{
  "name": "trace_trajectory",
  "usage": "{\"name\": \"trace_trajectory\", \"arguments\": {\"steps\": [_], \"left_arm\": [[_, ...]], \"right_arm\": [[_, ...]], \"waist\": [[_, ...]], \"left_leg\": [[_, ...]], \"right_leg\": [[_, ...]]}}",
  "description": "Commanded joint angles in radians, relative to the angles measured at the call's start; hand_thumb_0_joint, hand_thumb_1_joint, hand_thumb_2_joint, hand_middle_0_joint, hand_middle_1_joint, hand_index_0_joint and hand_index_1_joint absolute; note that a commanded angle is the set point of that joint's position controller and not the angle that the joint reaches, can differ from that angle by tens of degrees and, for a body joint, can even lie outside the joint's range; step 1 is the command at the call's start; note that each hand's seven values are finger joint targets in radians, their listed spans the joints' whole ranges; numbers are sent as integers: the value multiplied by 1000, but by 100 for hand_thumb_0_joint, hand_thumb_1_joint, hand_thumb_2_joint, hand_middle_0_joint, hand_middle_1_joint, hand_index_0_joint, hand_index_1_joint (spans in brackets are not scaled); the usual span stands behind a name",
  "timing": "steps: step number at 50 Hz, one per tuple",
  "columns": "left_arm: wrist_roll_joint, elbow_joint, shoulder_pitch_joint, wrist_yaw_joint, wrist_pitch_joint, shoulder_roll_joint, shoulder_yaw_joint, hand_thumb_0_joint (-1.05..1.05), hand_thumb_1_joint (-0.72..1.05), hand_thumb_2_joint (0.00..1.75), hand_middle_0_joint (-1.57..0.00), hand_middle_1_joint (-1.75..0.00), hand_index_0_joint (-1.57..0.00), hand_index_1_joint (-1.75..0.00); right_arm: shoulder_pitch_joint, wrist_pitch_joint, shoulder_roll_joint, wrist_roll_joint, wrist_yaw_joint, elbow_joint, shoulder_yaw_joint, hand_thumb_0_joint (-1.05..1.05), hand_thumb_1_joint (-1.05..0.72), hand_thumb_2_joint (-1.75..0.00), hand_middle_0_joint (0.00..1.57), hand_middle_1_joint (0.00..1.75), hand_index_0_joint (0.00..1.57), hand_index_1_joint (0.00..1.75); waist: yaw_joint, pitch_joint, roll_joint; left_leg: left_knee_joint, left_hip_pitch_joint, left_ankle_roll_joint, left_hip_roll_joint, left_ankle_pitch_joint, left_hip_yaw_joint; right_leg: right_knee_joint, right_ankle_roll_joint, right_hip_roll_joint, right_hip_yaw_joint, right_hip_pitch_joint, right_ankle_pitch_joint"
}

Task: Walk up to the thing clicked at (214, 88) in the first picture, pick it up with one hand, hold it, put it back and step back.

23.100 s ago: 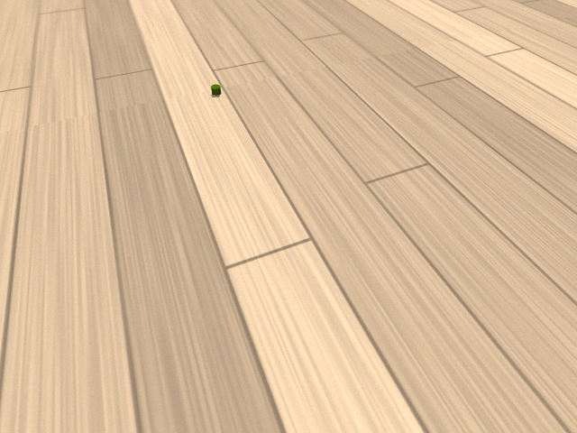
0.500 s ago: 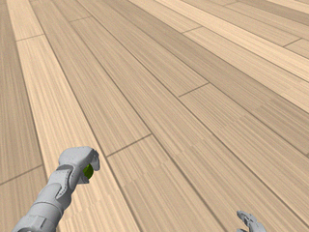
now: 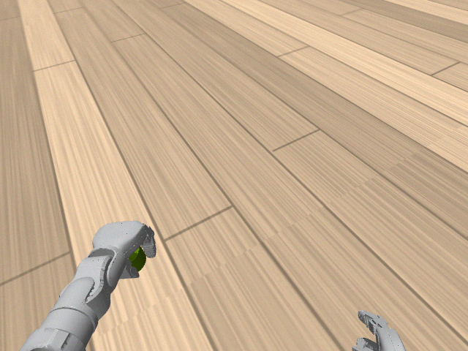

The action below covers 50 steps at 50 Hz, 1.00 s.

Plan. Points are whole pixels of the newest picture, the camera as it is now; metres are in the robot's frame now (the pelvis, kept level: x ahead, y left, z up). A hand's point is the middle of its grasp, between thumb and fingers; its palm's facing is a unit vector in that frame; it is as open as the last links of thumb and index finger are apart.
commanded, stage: hold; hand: left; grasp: from above
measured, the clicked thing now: (128, 256) +0.32 +0.23 -0.06
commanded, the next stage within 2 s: crouch in 0.64 s
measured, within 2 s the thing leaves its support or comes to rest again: neither
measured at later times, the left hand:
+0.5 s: hand (125, 254) +0.31 +0.22 -0.03, palm faces -0.44 -0.06 -0.90, open 6.6 cm
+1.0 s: hand (130, 262) +0.31 +0.22 -0.06, palm faces -0.46 -0.06 -0.88, open 6.5 cm
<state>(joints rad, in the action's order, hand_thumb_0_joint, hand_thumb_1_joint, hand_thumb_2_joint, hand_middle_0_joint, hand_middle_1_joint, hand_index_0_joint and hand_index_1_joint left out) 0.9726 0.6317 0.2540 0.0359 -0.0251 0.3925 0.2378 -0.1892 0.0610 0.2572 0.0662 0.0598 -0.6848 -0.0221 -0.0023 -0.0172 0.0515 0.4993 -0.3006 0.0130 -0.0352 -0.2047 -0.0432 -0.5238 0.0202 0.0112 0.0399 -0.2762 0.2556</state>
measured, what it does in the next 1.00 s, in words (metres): stands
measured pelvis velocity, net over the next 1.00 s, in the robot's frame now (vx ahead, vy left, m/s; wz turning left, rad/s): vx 0.02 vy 0.00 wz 0.01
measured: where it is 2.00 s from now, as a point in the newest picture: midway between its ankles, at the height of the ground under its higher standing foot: outside the picture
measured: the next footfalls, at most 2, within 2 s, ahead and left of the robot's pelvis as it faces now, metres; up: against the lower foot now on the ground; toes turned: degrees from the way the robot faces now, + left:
none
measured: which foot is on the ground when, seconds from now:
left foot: down 0.00-1.00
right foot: down 0.00-1.00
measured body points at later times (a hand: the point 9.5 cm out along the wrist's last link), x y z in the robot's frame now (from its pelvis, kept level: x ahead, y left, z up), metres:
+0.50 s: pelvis +0.01 +0.00 +0.00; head +0.01 -0.02 +0.45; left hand +0.33 +0.22 +0.02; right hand +0.15 -0.25 -0.11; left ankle +0.04 +0.13 -0.74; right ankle +0.01 -0.13 -0.74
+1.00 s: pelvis +0.02 +0.00 +0.00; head +0.03 -0.01 +0.45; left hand +0.32 +0.22 -0.01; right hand +0.16 -0.25 -0.11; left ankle +0.04 +0.13 -0.74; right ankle +0.01 -0.13 -0.74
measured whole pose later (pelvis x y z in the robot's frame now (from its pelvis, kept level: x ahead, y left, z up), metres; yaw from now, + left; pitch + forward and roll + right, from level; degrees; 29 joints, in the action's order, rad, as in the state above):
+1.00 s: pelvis +0.02 +0.00 +0.00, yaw +0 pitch +2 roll +0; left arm 1.01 0.71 0.25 -0.03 0.01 0.38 0.22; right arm -0.19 0.09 0.24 0.07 0.05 -0.67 -0.03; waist 0.01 -0.01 0.03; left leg 0.48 -0.30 0.01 -0.03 -0.22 -0.04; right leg -0.50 0.02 0.02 0.04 -0.27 0.27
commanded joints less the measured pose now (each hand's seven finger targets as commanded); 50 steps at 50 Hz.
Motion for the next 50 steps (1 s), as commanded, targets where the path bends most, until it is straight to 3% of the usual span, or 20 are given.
{"name": "trace_trajectory", "arguments": {"steps": [1, 3, 7, 8, 15, 16, 23, 25, 27, 28, 29, 30, 32, 34, 36, 37, 38, 44, 47, 50], "left_arm": [[6, -169, 301, -37, -8, 207, -120, 0, 65, 47, -88, -71, -96, -62], [2, -180, 306, -28, -11, 176, -88, 0, 64, 47, -88, -70, -96, -62], [11, -198, 331, -23, 6, 217, -117, 0, 61, 49, -89, -67, -95, -60], [11, -209, 362, -27, 10, 233, -130, 0, 62, 49, -88, -68, -95, -61], [14, -227, 378, -57, 13, 220, -129, 0, 64, 48, -89, -70, -97, -62], [17, -177, 345, -59, 6, 213, -126, 0, 62, 48, -89, -68, -97, -60], [-2, -162, 308, -27, 7, 180, -86, 0, 63, 45, -90, -66, -97, -59], [-2, -148, 287, -20, 12, 210, -113, 0, 61, 44, -89, -64, -96, -57], [-5, -191, 297, -19, 21, 199, -104, 0, 62, 47, -90, -65, -97, -58], [5, -188, 303, -22, 22, 198, -104, 0, 61, 47, -90, -64, -96, -58], [9, -173, 303, -30, 23, 223, -133, 0, 62, 46, -91, -63, -97, -57], [8, -191, 304, -36, 25, 207, -118, 0, 61, 43, -89, -62, -96, -55], [20, -222, 380, -54, 28, 240, -140, 0, 62, 45, -90, -63, -97, -56], [24, -204, 380, -72, 24, 250, -156, 0, 61, 43, -88, -64, -96, -56], [26, -188, 371, -79, 15, 193, -113, 0, 62, 45, -90, -63, -97, -56], [21, -184, 352, -81, 12, 191, -112, 0, 68, 37, -92, -68, -102, -58], [22, -179, 331, -84, 6, 204, -128, 0, 60, 40, -84, -66, -94, -57], [24, -114, 240, -68, 5, 138, -68, 0, 64, 48, -92, -66, -99, -59], [38, -65, 246, -93, 28, 174, -111, 0, 64, 46, -94, -62, -100, -56], [68, 5, 317, -155, 52, 163, -109, 0, 62, 46, -92, -62, -98, -56]], "right_arm": [[108, -46, 117, 2, 6, 147, -37, 0, -90, -90, 20, 30, 20, 30], [115, -43, 116, 3, 5, 154, -37, 0, -90, -90, 20, 30, 20, 30], [110, -41, 114, 3, 8, 153, -37, 0, -90, -90, 20, 30, 20, 30], [104, -41, 116, 2, 9, 150, -37, 0, -90, -90, 20, 30, 20, 30], [100, -44, 115, -1, 10, 140, -42, 0, -90, -90, 20, 30, 20, 30], [95, -43, 117, -1, 9, 133, -43, 0, -90, -90, 20, 30, 20, 30], [98, -37, 114, 3, 8, 138, -45, 0, -90, -90, 20, 30, 20, 30], [92, -34, 118, 5, 9, 141, -46, 0, -90, -90, 20, 30, 20, 30], [99, -32, 116, 5, 9, 153, -45, 0, -90, -90, 20, 30, 20, 30], [90, -32, 115, 5, 9, 151, -46, 0, -90, -90, 20, 30, 20, 30], [89, -28, 116, 5, 10, 150, -47, 0, -90, -90, 20, 30, 20, 30], [89, -28, 117, 5, 9, 150, -48, 0, -90, -90, 20, 30, 20, 30], [80, -29, 119, 4, 10, 146, -50, 0, -90, -90, 20, 30, 20, 30], [77, -27, 117, 1, 10, 135, -50, 0, -90, -90, 20, 30, 20, 30], [78, -28, 112, 2, 7, 136, -51, 0, -90, -90, 20, 30, 20, 30], [79, -28, 119, 2, 6, 133, -53, 0, -92, -91, 20, 30, 20, 30], [81, -26, 121, 3, 5, 132, -57, 0, -88, -89, 20, 30, 20, 30], [75, -13, 119, 4, -3, 138, -60, 0, -89, -90, 20, 30, 20, 30], [64, -4, 120, 2, -3, 136, -58, 0, -89, -90, 20, 30, 20, 30], [54, 0, 119, -12, -8, 124, -56, 0, -89, -90, 20, 30, 20, 30]], "waist": [[-13, -195, -46], [-6, -194, -56], [-16, -206, -36], [-6, -224, -31], [-5, -261, -11], [-1, -250, -39], [-6, -209, -58], [-11, -206, -54], [-14, -217, -40], [-11, -225, -31], [-16, -219, -27], [-6, -233, -32], [-1, -262, -18], [-11, -261, -5], [0, -256, -25], [0, -256, -35], [-12, -252, -26], [6, -196, -91], [4, -170, -103], [31, -144, -96]], "left_leg": [[-71, 136, -26, 41, 56, -12], [-75, 144, -27, 39, 69, -11], [-76, 147, -27, 44, 74, -12], [-71, 161, -29, 44, 80, -15], [-67, 190, -23, 41, 134, -12], [-68, 186, -24, 38, 142, -7], [-79, 168, -28, 39, 137, -10], [-79, 163, -27, 40, 145, -11], [-81, 173, -24, 40, 158, -9], [-80, 179, -23, 39, 164, -9], [-78, 176, -25, 41, 169, -12], [-75, 187, -25, 40, 178, -12], [-65, 201, -26, 43, 198, -15], [-65, 198, -24, 45, 197, -16], [-64, 206, -26, 44, 202, -17], [-64, 206, -26, 43, 200, -17], [-67, 200, -24, 43, 205, -14], [-61, 165, -28, 43, 203, -8], [-51, 128, -30, 48, 167, -9], [-7, 63, -25, 48, 117, -5]], "right_leg": [[115, -19, -40, -20, 2, -56], [114, -20, -41, -23, 0, -69], [117, -21, -38, -21, 7, -71], [115, -18, -38, -16, 6, -82], [108, -20, -41, -23, 26, -133], [105, -20, -45, -26, 33, -140], [121, -20, -41, -31, 29, -141], [120, -20, -40, -28, 35, -147], [115, -24, -41, -29, 39, -156], [111, -27, -43, -30, 38, -161], [115, -25, -41, -30, 41, -166], [109, -25, -42, -30, 40, -177], [108, -21, -39, -27, 42, -206], [111, -21, -38, -28, 47, -201], [110, -19, -37, -28, 43, -215], [113, -18, -37, -31, 49, -209], [112, -20, -37, -32, 50, -208], [109, -18, -38, -38, 30, -212], [107, -19, -33, -37, 7, -179], [69, -21, -31, -39, -68, -134]]}}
